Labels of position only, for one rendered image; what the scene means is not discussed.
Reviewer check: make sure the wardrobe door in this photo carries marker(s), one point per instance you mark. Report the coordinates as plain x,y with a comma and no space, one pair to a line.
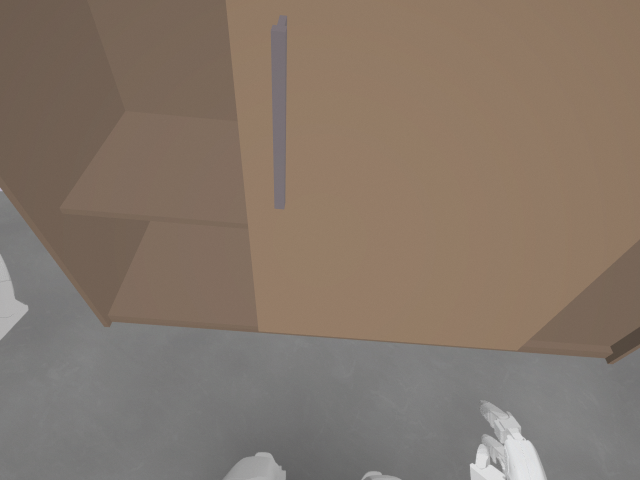
457,171
603,313

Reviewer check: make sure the left robot hand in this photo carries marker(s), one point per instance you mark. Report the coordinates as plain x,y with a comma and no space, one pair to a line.
11,310

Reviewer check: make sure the right robot hand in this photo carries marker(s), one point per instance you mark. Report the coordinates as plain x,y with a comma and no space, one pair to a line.
516,460

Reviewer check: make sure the left robot thigh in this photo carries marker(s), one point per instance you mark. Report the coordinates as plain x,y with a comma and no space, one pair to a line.
256,468

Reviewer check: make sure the left robot shin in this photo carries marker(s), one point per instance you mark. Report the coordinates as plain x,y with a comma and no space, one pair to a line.
264,454

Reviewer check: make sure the handle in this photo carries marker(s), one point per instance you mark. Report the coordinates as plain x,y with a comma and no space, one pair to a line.
279,80

